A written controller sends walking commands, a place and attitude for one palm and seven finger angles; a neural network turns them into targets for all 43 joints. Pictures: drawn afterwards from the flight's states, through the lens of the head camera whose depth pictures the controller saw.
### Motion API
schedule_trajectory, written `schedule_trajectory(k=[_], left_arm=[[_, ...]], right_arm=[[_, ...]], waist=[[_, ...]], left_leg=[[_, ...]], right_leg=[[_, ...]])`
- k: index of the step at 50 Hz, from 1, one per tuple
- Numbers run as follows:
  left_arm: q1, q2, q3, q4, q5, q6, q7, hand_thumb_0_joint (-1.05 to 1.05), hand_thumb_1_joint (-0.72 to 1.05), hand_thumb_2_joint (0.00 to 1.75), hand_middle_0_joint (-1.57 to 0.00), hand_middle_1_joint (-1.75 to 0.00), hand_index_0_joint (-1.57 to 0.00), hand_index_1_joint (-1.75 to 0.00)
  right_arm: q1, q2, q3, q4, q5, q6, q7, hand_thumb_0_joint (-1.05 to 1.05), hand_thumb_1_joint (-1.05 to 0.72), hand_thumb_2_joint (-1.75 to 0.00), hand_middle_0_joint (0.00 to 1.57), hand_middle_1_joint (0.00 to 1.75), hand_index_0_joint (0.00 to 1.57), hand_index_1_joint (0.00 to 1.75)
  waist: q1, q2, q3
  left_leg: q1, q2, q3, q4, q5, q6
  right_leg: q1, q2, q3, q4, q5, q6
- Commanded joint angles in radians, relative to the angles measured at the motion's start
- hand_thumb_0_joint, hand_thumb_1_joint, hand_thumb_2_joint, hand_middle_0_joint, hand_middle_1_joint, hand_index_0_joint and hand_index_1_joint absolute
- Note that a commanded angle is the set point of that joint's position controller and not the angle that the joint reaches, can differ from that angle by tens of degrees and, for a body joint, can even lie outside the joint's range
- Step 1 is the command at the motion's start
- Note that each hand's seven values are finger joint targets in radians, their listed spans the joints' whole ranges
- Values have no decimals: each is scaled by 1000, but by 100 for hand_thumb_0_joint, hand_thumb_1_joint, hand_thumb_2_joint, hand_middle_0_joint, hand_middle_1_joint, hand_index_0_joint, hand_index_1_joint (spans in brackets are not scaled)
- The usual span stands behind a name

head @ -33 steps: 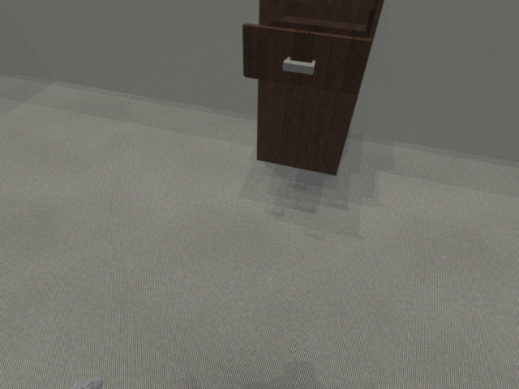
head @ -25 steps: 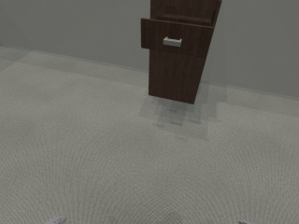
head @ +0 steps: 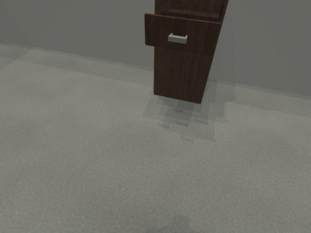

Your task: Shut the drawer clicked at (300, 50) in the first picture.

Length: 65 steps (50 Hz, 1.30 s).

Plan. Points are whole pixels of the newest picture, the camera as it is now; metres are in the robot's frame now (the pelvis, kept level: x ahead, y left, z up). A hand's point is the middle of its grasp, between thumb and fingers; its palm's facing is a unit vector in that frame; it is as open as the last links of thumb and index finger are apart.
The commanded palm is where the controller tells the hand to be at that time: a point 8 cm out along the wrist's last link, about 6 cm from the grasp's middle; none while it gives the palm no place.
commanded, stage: stand and wait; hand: left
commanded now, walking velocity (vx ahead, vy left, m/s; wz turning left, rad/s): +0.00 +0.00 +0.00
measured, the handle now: (178, 37) +1.12 -0.06 -0.01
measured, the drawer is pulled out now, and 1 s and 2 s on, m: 0.30 0.30 0.30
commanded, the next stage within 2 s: look at it before walking up in 0.16 s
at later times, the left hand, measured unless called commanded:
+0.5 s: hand out of the picture +0.08 +0.24 -0.15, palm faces -0.02 -0.95 -0.33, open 7.4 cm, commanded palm none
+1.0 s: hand out of the picture +0.07 +0.24 -0.16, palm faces -0.02 -0.95 -0.31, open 7.4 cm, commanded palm none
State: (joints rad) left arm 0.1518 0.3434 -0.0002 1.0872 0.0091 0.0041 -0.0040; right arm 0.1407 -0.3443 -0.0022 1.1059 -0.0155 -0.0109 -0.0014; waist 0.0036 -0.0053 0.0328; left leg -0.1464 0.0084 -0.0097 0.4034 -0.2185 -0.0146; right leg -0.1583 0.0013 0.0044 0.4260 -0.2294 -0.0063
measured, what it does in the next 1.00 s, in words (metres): stands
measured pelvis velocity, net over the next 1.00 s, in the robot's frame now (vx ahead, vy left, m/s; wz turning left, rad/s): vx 0.01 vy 0.00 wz -0.02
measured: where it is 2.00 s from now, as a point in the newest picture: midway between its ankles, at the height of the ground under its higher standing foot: (161, 225)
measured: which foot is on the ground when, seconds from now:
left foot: down 0.00-1.00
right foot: down 0.00-1.00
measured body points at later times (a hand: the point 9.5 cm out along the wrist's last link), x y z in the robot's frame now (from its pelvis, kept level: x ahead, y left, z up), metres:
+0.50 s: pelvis +0.00 +0.00 +0.00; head +0.00 +0.00 +0.45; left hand +0.08 +0.29 -0.13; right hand +0.07 -0.30 -0.13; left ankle +0.00 +0.13 -0.74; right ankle +0.00 -0.11 -0.74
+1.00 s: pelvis +0.01 +0.00 +0.00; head +0.00 +0.00 +0.45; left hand +0.07 +0.29 -0.14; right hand +0.08 -0.29 -0.13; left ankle +0.00 +0.13 -0.74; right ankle +0.00 -0.11 -0.74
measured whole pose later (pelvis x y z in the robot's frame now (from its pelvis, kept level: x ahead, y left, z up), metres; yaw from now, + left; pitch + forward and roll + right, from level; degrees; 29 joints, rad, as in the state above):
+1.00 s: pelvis +0.01 +0.00 +0.00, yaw -1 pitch -2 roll +0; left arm 0.18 0.32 0.00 1.09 0.01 0.01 0.00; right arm 0.14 -0.31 0.00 1.11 -0.02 -0.01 0.00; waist 0.01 -0.01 0.01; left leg -0.14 0.02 0.01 0.40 -0.24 -0.02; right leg -0.16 0.02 0.02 0.42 -0.24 -0.01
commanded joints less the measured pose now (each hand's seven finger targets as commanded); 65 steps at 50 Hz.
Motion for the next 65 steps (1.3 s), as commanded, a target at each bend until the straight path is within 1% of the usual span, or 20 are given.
schedule_trajectory(k=[1, 9, 23, 27, 44, 46, 47, 48, 49, 51, 55, 56, 58, 59, 60, 61, 62, 63, 64, 65], left_arm=[[-57, 209, 36, -70, -1, -31, 15, 0, 90, 90, -20, -30, -20, -30], [-64, 209, 37, -67, 1, -30, 14, 0, 90, 90, -20, -30, -20, -30], [-60, 204, 37, -69, 2, -33, 15, 0, 90, 90, -20, -30, -20, -30], [-59, 208, 37, -67, 2, -32, 14, 0, 90, 90, -20, -30, -20, -30], [-53, 206, 35, -61, 2, -32, 13, 0, 90, 90, -20, -30, -20, -30], [19, 82, 10, -28, 2, -10, 16, 0, 90, 90, -20, -30, -20, -30], [43, 77, 11, -26, 6, -2, 13, 0, 90, 90, -20, -30, -20, -30], [52, 80, 17, -30, 9, 3, 7, 0, 90, 90, -20, -30, -20, -30], [64, 83, 22, -37, 11, 6, 1, 0, 90, 90, -20, -30, -20, -30], [88, 79, 31, -54, 14, 5, -7, 0, 90, 90, -20, -30, -20, -30], [146, 31, 44, -83, 14, -13, -15, 0, 90, 90, -20, -30, -20, -30], [162, 16, 46, -88, 14, -20, -16, 0, 90, 90, -20, -30, -20, -30], [184, -18, 50, -93, 13, -34, -16, 0, 90, 90, -20, -30, -20, -30], [222, -30, 51, -85, 13, -41, -16, 0, 90, 90, -20, -30, -20, -30], [276, -22, 59, -67, 15, -48, -12, 0, 90, 90, -20, -30, -20, -30], [367, 19, 72, -32, 19, -55, -2, 0, 90, 90, -20, -30, -20, -30], [480, 77, 87, 5, 17, -64, 11, 0, 90, 90, -20, -30, -20, -30], [551, 63, 84, 21, 13, -67, 23, 0, 90, 90, -20, -30, -20, -30], [552, 39, 81, 26, 19, -68, 34, 0, 90, 90, -20, -30, -20, -30], [522, 24, 77, 18, 25, -67, 41, 0, 90, 90, -20, -30, -20, -30]], right_arm=[[-73, -196, -34, -65, 6, -23, -11, 0, -90, -90, 20, 30, 20, 30], [-68, -196, -34, -59, 5, -23, -10, 0, -90, -90, 20, 30, 20, 30], [-70, -196, -32, -57, 7, -27, -11, 0, -90, -90, 20, 30, 20, 30], [-71, -193, -32, -56, 8, -23, -11, 0, -90, -90, 20, 30, 20, 30], [-72, -198, -31, -51, 8, -25, -12, 0, -90, -90, 20, 30, 20, 30], [-7, -72, -3, -22, -1, -9, -7, 0, -90, -90, 20, 30, 20, 30], [21, -66, -4, -18, -3, -3, -6, 0, -90, -90, 20, 30, 20, 30], [30, -72, -10, -21, -6, 1, -5, 0, -90, -90, 20, 30, 20, 30], [35, -77, -15, -28, -8, 3, -3, 0, -90, -90, 20, 30, 20, 30], [52, -82, -24, -41, -10, 0, -3, 0, -90, -90, 20, 30, 20, 30], [119, -84, -44, -57, -5, -19, -7, 0, -90, -90, 20, 30, 20, 30], [138, -87, -51, -62, -3, -25, -9, 0, -90, -90, 20, 30, 20, 30], [168, -84, -60, -60, 0, -34, -13, 0, -90, -90, 20, 30, 20, 30], [163, -73, -62, -63, 1, -37, -15, 0, -90, -90, 20, 30, 20, 30], [149, -49, -61, -71, 0, -41, -16, 0, -90, -90, 20, 30, 20, 30], [97, -5, -55, -101, 5, -48, -14, 0, -90, -90, 20, 30, 20, 30], [3, 44, -45, -151, 3, -55, -8, 0, -90, -90, 20, 30, 20, 30], [-88, 39, -40, -182, -3, -62, -10, 0, -90, -90, 20, 30, 20, 30], [-118, 53, -43, -191, -4, -67, -9, 0, -90, -90, 20, 30, 20, 30], [-115, 62, -47, -193, -3, -67, -4, 0, -90, -90, 20, 30, 20, 30]], waist=[[-2, -4, -52], [-4, -3, -32], [-1, 6, -67], [-1, -3, -48], [-2, 8, -57], [-1, 8, -64], [0, 1, -51], [1, -4, 2], [2, -7, 46], [2, 2, 97], [-3, 63, 95], [-5, 101, 88], [2, 129, 84], [20, 116, 70], [43, 53, 49], [81, -121, 36], [116, -317, 61], [154, -226, 84], [143, -107, 95], [120, -71, 79]], left_leg=[[-2, 103, -81, -73, 96, 42], [-9, 103, -84, -87, 73, 40], [17, 112, -82, -84, 144, 40], [10, 108, -86, -89, 111, 37], [27, 114, -85, -99, 141, 37], [31, 107, -51, -79, 14, 18], [19, 103, -49, -72, -99, 20], [-22, 102, -48, -79, -219, 25], [-58, 102, -51, -81, -301, 30], [-96, 109, -54, -66, -368, 42], [-45, 180, -116, -54, -368, 95], [-20, 207, -143, -56, -340, 112], [6, 255, -163, -27, -207, 138], [-11, 242, -128, 43, -122, 130], [-93, 195, -54, 170, -50, 100], [-282, 100, 80, 393, -31, 44], [-541, 17, 159, 608, -290, 1], [-663, 39, 79, 731, -383, 0], [-724, 66, 46, 776, -355, 0], [-724, 94, 22, 753, -349, 3]], right_leg=[[-8, -125, 112, -97, 90, -29], [-24, -120, 121, -113, 48, -29], [8, -122, 110, -101, 140, -28], [-4, -122, 115, -119, 100, -28], [12, -120, 107, -117, 137, -24], [-1, -109, 110, -110, -19, -11], [-27, -95, 122, -104, -137, -16], [-69, -87, 131, -105, -239, -22], [-103, -78, 148, -104, -304, -31], [-149, -61, 163, -76, -351, -48], [-229, -14, 127, 76, -277, -61], [-247, 0, 105, 130, -237, -59], [-253, 17, 48, 200, -149, -53], [-205, 12, 52, 176, -113, -57], [-89, -14, 112, 134, -38, -79], [89, -117, 296, 36, 92, -127], [251, -281, 573, -92, 315, -226], [315, -331, 662, -89, 534, -297], [357, -327, 615, -56, 590, -315], [348, -313, 551, -40, 505, -294]])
